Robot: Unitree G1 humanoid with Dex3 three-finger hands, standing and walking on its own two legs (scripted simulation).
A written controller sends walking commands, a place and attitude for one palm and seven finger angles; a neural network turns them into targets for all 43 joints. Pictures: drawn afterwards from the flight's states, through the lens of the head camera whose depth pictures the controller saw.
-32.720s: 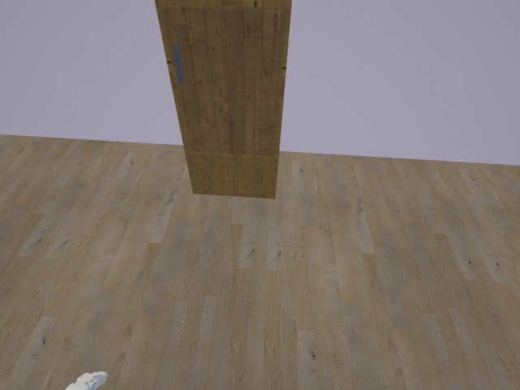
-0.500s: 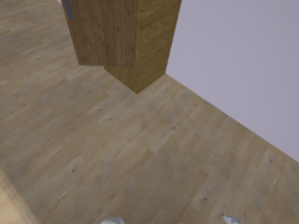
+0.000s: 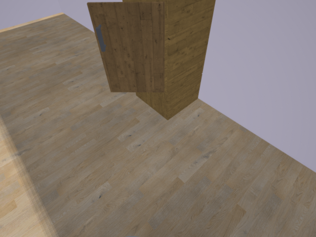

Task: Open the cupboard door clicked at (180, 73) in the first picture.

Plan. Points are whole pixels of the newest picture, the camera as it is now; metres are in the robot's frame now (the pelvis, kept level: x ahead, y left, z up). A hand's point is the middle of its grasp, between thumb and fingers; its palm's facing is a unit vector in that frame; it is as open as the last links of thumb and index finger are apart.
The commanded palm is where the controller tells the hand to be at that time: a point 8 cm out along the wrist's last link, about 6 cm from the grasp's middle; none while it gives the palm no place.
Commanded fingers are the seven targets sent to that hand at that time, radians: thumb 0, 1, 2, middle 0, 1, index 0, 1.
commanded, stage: take the last steps up to it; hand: left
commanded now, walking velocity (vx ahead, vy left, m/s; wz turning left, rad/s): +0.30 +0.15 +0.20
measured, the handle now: (101, 38) +1.10 +0.38 -0.03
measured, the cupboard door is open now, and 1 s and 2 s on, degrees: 46 46 46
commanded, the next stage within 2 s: come to a stop and stand still in 1.36 s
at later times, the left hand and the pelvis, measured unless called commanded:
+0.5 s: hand out of the picture +0.07 +0.28 -0.19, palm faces +0.16 -0.97 -0.18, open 7.3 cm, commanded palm none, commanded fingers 0.00 0.90 0.90 -0.20 -0.30 -0.20 -0.30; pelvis +0.15 +0.11 -0.01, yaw +4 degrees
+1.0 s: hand (97, 146) +0.46 +0.27 -0.15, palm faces -0.04 -0.98 -0.18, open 7.3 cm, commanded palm none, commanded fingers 0.00 0.90 0.90 -0.20 -0.30 -0.20 -0.30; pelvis +0.33 +0.10 +0.00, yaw +1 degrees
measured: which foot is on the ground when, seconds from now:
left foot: up 0.00-0.36, down 0.38-0.96, up 0.98-1.00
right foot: down 0.00-0.38, up 0.40-0.92, down 0.94-1.00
